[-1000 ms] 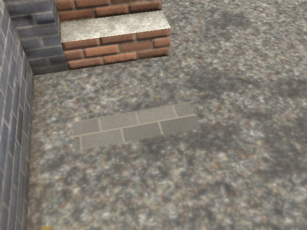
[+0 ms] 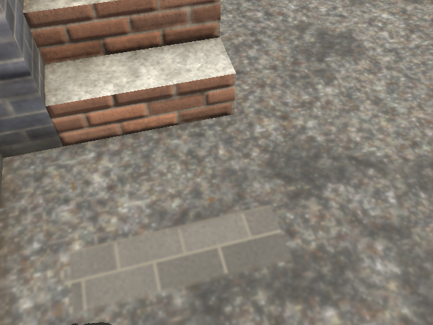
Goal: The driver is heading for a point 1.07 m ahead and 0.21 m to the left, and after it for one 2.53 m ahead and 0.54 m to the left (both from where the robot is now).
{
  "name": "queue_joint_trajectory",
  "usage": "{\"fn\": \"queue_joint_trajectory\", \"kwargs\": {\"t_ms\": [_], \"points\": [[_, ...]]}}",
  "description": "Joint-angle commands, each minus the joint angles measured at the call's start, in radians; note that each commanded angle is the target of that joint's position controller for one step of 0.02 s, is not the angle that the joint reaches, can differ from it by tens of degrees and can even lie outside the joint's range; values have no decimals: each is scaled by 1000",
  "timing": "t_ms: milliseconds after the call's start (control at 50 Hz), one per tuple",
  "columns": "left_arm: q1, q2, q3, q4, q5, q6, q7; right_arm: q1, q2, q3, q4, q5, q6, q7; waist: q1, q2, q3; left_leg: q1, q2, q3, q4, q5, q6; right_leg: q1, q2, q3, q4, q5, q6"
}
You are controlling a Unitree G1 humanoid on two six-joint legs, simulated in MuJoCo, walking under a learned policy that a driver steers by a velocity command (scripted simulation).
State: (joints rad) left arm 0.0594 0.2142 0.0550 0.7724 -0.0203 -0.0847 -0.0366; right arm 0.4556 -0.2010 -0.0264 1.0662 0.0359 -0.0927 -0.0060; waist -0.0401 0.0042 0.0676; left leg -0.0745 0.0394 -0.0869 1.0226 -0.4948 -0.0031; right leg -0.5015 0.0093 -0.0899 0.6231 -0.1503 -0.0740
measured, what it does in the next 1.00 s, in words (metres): walks ahead, turning left: left foot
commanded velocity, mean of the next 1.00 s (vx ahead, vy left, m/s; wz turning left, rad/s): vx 0.50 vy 0.00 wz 0.33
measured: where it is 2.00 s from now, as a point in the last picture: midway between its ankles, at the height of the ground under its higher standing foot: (183, 194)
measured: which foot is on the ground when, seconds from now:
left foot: up 0.00-0.48, down 0.50-1.00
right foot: down 0.00-0.50, up 0.52-1.00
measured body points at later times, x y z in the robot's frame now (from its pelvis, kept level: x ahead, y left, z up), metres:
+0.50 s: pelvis +0.31 +0.01 +0.00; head +0.34 +0.02 +0.45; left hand +0.25 +0.27 -0.14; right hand +0.53 -0.20 -0.09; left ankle +0.47 +0.11 -0.71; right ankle +0.11 -0.10 -0.71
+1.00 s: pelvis +0.62 +0.04 +0.02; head +0.63 +0.06 +0.47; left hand +0.76 +0.35 -0.05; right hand +0.75 -0.23 -0.09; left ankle +0.47 +0.11 -0.71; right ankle +0.78 -0.02 -0.71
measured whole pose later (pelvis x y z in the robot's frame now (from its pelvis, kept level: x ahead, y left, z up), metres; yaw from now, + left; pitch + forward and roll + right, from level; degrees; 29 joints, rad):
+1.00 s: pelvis +0.62 +0.04 +0.02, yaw +23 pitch +2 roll +0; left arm 0.00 0.29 0.01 0.74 0.01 -0.14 -0.01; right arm 0.39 -0.32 -0.07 0.79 0.02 -0.05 -0.02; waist -0.09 -0.04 0.00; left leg -0.05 -0.12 -0.26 0.44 -0.40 0.07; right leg -0.43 0.02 0.08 0.40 -0.01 0.00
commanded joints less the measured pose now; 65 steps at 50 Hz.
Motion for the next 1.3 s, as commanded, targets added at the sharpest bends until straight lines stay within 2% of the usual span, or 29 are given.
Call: {"fn": "queue_joint_trajectory", "kwargs": {"t_ms": [20, 40, 60, 140, 220, 300, 380, 420, 460, 500, 520, 540, 560, 580, 600, 620, 700, 820, 900, 980, 1000, 1020, 1040, 1060, 1080, 1120, 1160, 1200, 1300], "points": [[232, 112, 29, 50, 12, -22, -5, -70, -113, -12, -133, 15, -52, -10, 109, -42, -215, -612, 39, -31, 391, 81, 53, 648, -341, 544, -368, 74, -180], [186, 78, 19, 67, 17, -30, -12, -103, -123, -24, -137, -9, -44, -16, 69, 18, -159, -558, 73, -19, 316, 166, 61, 496, -291, 410, -381, 171, -155], [176, 56, 12, 86, 26, -37, -15, -63, -90, -27, -134, -17, -27, -12, 26, -15, -150, -486, 108, -30, 267, 221, 73, 418, -251, 328, -406, 197, -144], [223, 72, 7, 163, 15, -36, 7, -93, -42, -24, -173, -8, 8, -2, -11, -73, -40, -546, 129, 4, 182, 261, 70, 309, -223, 252, -518, 81, -162], [288, 124, 10, 194, 17, -26, 35, -291, -88, -29, -246, -29, -2, 2, 22, -40, 41, -717, 125, 27, -38, 453, 14, 337, -225, 229, -567, 60, -163], [332, 138, 1, 204, 22, -17, 48, -427, -77, -22, -277, -21, -15, 24, 77, -61, 45, -613, 63, 103, -323, 698, 26, 368, -172, 81, -576, 131, -105], [396, 154, 1, 240, 22, 0, 52, -530, -72, -12, -323, -5, -15, 55, 110, -55, 77, -627, 29, 92, -453, 662, 56, 547, -226, 26, -550, 169, -92], [381, 160, 2, 234, 16, 6, 55, -538, -90, -14, -340, -2, -18, 76, 97, -53, 67, -622, 12, 98, -488, 597, 85, 636, -255, -3, -495, 290, -77], [339, 194, 11, 211, 25, 19, 60, -468, -126, -28, -339, -8, -15, 86, 48, -92, -5, -529, -39, 146, -460, 469, 122, 700, -266, -28, -343, 676, -56], [299, 215, 15, 180, 36, 44, 75, -206, -217, -76, -286, -5, -6, 87, -90, -79, -158, -229, -121, 180, -487, 449, 174, 657, -234, -66, 41, 927, -15], [311, 201, 2, 140, 42, 43, 83, -67, -303, -101, -271, -17, 2, 73, -122, 54, -281, 74, 27, -66, -490, 468, 233, 408, -187, -74, 380, 668, 17], [462, 27, -50, 123, 54, 12, 53, -65, -351, -110, -283, -16, -2, 77, 4, 310, -424, 459, 275, -639, -581, 258, 445, -56, 51, 35, 742, -340, 80], [352, 134, -29, 114, 13, -36, 36, -41, -247, -86, -274, -21, 0, 71, -58, 174, -442, 479, 272, -749, -710, 215, 414, -179, 41, 217, 832, -395, 45], [241, 191, -14, 66, -16, -67, 25, -80, -223, -79, -280, -25, -4, 58, -56, 130, -287, 373, 237, -594, -717, 278, 352, -254, -8, 219, 808, -317, 18], [185, 186, -16, 52, -9, -80, 30, -156, -209, -72, -304, -25, -6, 54, -23, 1, -211, 217, 201, -477, -732, 399, 324, -222, -54, 213, 730, -238, 11], [171, 188, -7, 51, 5, -79, 36, -211, -191, -66, -328, -32, -7, 53, 16, -43, -158, 80, 173, -394, -745, 531, 317, -171, -81, 202, 654, -200, 22], [154, 145, -12, 13, 40, -32, 36, -226, -215, -63, -354, -28, -1, 20, 76, -4, -107, -130, 119, -281, -817, 629, 324, -64, -110, 172, 413, -165, 99], [-83, 125, -27, -58, 33, -31, 37, -124, -265, -75, -346, -16, 18, -14, -10, 61, -72, -188, 30, -202, -807, 450, 223, -4, -21, 144, -42, 214, 132], [-153, 162, -19, -94, 21, -48, 26, -91, -259, -75, -331, -9, 25, -15, -32, 98, -66, -103, 61, -289, -751, 371, 191, 35, 2, 183, -159, 238, 114], [-58, 219, 2, -77, 28, -76, 27, -113, -228, -64, -327, -21, 43, -23, 30, 117, -83, -18, 75, -355, -597, 485, 159, 152, -7, 173, -243, 105, 53], [38, 241, 13, -59, 39, -82, 32, -122, -200, -50, -338, -30, 44, -21, 73, 107, -161, -61, 33, -323, -480, 532, 134, 324, -49, 190, -231, 106, 18], [198, 303, 30, -42, 60, -83, 38, -139, -168, -32, -362, -55, 40, -12, 140, 19, -283, -213, -41, -242, -217, 380, 91, 584, -192, 320, -183, 133, -41], [291, 372, 54, 0, 56, -70, 39, -25, -117, -9, -395, -28, 27, -3, 85, -316, -380, -565, -159, -98, 67, -89, 31, 886, -415, 738, -257, 19, -214], [290, 288, 43, -5, 24, -67, 31, -11, -215, -24, -362, -7, 23, -7, 102, -233, -335, -679, -73, -113, 220, -69, 16, 847, -434, 853, -314, -223, -211], [248, 221, 26, -21, 20, -65, 30, -107, -272, -35, -362, -6, 25, -7, 125, -130, -209, -710, -42, -103, 262, 28, 9, 730, -382, 704, -335, -224, -163], [164, 194, 11, -21, 41, -61, 22, -199, -250, -31, -384, -38, 27, -10, 91, -48, -96, -643, 5, -59, 209, 127, -3, 512, -300, 492, -373, 87, -143], [149, 189, 5, 3, 49, -63, 20, -192, -205, -20, -403, -36, 32, -6, 51, -73, -94, -555, 36, -35, 144, 136, -3, 415, -256, 372, -400, 273, -139], [159, 213, 11, 24, 32, -59, 14, -200, -159, -3, -422, -29, 34, 1, 43, -80, -96, -542, 47, 4, 30, 140, -14, 394, -239, 300, -421, 323, -156], [141, 259, 13, 50, 14, -37, 25, -360, -134, 27, -477, -42, 25, -1, 75, -79, -86, -437, 30, 78, -312, 344, -23, 351, -191, 186, -455, 337, -133]]}}
Next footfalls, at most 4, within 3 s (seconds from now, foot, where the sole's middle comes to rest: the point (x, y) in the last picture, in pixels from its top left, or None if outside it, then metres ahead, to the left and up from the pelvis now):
0.50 left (180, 301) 0.51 0.11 -0.75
1.02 right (217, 209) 0.82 -0.01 -0.75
1.46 left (127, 199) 0.87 0.30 -0.75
1.80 right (208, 171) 0.98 0.02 -0.75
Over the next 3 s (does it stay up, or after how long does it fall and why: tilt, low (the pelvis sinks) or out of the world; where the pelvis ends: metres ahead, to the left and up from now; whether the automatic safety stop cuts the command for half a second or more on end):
stays up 1.12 0.09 0.03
